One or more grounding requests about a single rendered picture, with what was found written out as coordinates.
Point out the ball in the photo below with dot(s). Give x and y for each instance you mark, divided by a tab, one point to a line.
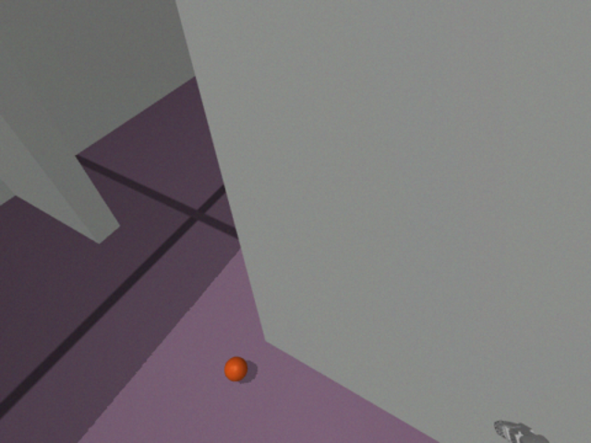
235	368

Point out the right robot hand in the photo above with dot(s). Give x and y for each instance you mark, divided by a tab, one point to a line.
517	433

